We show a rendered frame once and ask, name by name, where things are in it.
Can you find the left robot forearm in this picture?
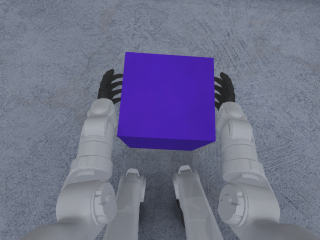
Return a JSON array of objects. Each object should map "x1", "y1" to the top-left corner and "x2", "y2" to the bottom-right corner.
[{"x1": 56, "y1": 98, "x2": 118, "y2": 218}]

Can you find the robot left hand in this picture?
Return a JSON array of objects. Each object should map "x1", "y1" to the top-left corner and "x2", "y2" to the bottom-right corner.
[{"x1": 97, "y1": 69, "x2": 123, "y2": 104}]

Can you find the carton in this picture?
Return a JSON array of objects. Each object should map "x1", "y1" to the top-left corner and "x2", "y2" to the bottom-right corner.
[{"x1": 117, "y1": 52, "x2": 216, "y2": 151}]

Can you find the robot right upper arm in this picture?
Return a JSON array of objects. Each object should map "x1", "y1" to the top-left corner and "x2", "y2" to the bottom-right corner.
[{"x1": 217, "y1": 181, "x2": 320, "y2": 240}]

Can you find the robot right thigh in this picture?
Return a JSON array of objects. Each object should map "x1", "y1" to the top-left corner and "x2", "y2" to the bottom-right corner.
[{"x1": 172, "y1": 169, "x2": 224, "y2": 240}]

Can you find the robot left upper arm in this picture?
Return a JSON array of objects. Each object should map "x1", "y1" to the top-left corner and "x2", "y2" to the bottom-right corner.
[{"x1": 19, "y1": 179, "x2": 117, "y2": 240}]

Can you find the robot right hand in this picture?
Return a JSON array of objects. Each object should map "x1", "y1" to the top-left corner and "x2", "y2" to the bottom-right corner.
[{"x1": 214, "y1": 72, "x2": 236, "y2": 111}]

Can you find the right robot forearm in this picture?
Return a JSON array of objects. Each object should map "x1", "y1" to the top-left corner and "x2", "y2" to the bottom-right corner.
[{"x1": 215, "y1": 101, "x2": 280, "y2": 217}]

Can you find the right robot foot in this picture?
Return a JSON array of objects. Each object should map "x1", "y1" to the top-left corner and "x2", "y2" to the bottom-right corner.
[{"x1": 176, "y1": 199, "x2": 185, "y2": 228}]

